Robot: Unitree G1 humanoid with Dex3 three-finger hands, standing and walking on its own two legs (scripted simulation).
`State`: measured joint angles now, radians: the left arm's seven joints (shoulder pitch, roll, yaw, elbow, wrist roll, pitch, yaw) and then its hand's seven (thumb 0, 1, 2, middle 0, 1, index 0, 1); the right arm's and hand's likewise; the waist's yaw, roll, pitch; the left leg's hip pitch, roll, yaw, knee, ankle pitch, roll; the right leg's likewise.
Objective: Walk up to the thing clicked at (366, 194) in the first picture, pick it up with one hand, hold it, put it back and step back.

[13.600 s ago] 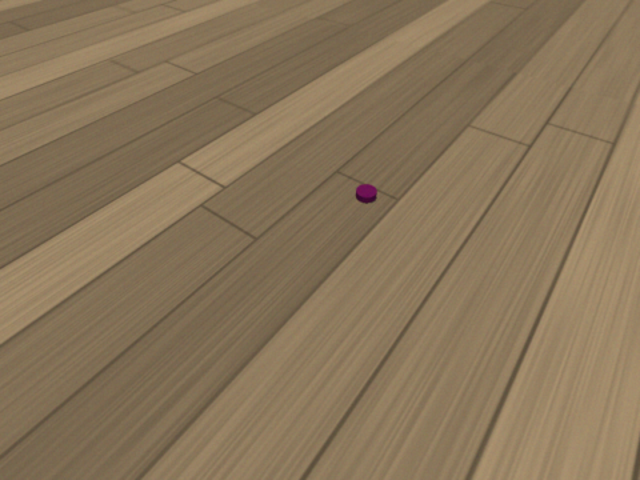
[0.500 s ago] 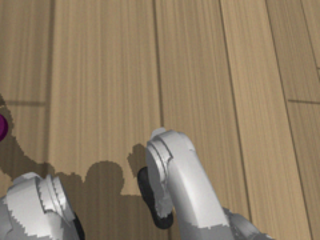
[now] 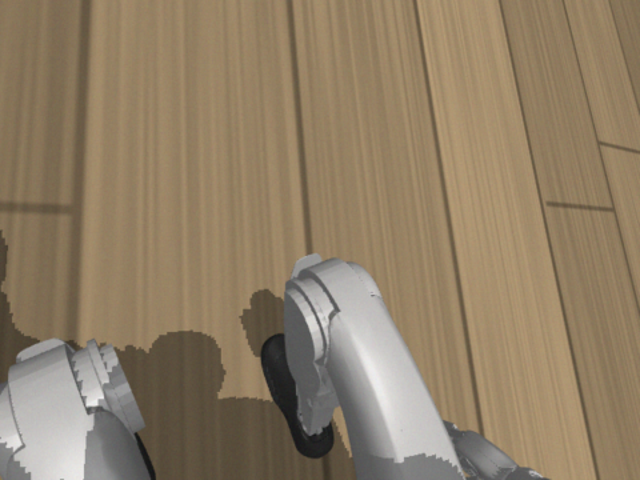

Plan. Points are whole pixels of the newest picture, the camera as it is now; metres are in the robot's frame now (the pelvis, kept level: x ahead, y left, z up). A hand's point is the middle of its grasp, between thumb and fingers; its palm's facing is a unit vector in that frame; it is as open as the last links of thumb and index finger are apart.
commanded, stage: rest palm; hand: left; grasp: from above
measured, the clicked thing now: out of the picture +0.44 +0.31 -0.28
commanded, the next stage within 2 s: close in 0.42 s
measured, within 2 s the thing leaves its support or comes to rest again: neither
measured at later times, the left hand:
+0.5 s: hand out of the picture +0.43 +0.31 -0.26, palm faces -0.48 -0.18 -0.86, open 14.1 cm
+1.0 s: hand out of the picture +0.43 +0.30 -0.25, palm faces -0.41 -0.17 -0.89, open 13.6 cm
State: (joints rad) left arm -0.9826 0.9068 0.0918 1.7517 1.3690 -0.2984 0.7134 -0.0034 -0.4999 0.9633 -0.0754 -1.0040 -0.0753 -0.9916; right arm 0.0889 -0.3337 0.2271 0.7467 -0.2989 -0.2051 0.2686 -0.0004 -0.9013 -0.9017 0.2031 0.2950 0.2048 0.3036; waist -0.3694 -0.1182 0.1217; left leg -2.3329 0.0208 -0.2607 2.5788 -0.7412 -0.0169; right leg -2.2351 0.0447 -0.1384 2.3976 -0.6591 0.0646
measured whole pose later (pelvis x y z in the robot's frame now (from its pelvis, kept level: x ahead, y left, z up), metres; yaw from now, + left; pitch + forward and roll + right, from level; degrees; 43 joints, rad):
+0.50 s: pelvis +0.00 +0.00 +0.00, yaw +0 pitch +27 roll -14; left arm -1.03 0.97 0.12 1.77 1.23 -0.22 0.61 0.00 -0.50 0.92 -0.07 -1.05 -0.08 -1.03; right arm 0.09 -0.33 0.28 0.72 -0.28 -0.28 0.33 0.00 -0.91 -0.91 0.20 0.30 0.20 0.30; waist -0.39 -0.12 0.20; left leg -2.33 0.01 -0.27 2.58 -0.75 -0.02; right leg -2.23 0.04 -0.15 2.40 -0.67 0.08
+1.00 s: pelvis -0.01 +0.00 +0.01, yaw -1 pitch +27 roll -15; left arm -1.06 0.97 0.13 1.81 1.23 -0.14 0.71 0.00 -0.40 0.84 -0.12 -1.03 -0.15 -0.99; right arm 0.07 -0.38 0.27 0.69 -0.26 -0.31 0.32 0.00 -0.90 -0.90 0.20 0.29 0.20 0.30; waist -0.41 -0.15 0.19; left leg -2.33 0.03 -0.27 2.56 -0.72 0.00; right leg -2.22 0.05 -0.15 2.35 -0.63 0.08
